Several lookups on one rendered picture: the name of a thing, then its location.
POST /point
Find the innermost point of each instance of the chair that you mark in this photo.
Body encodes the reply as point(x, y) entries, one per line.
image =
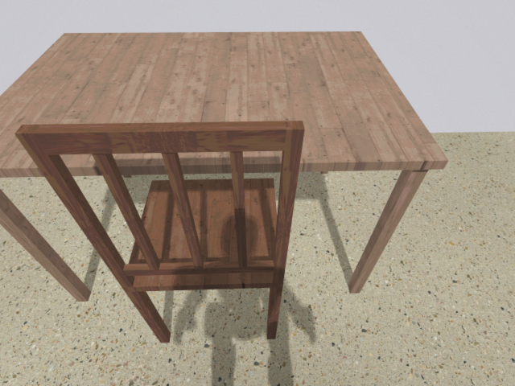
point(197, 234)

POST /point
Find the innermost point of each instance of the table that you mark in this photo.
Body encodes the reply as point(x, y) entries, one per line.
point(354, 114)

